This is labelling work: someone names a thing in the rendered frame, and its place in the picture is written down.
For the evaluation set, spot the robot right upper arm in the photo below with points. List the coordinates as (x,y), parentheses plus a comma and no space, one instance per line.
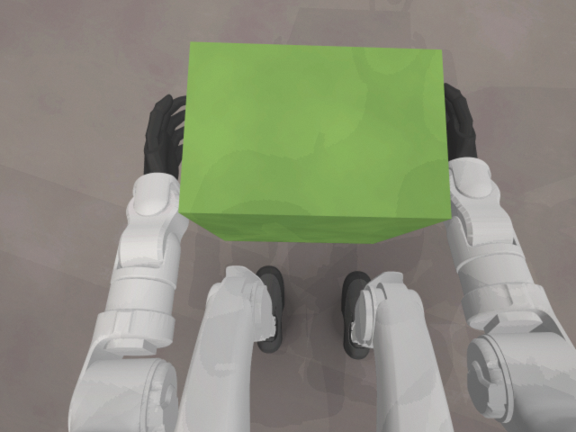
(525,381)

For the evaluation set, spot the right robot forearm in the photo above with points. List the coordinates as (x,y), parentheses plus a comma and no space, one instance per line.
(500,295)

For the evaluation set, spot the carton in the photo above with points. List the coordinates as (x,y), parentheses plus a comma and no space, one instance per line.
(317,144)

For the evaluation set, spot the robot left upper arm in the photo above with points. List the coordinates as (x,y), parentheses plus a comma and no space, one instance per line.
(126,395)

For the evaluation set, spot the right robot shin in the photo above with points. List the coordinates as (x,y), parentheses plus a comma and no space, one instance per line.
(386,277)

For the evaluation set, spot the robot right foot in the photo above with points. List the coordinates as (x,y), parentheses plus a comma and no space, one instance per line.
(352,286)

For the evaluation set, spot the left robot hand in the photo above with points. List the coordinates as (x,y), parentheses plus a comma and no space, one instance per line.
(161,150)

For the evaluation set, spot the left robot forearm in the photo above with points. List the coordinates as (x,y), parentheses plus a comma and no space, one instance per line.
(138,314)

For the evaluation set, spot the right robot hand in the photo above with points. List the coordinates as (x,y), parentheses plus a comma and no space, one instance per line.
(459,125)

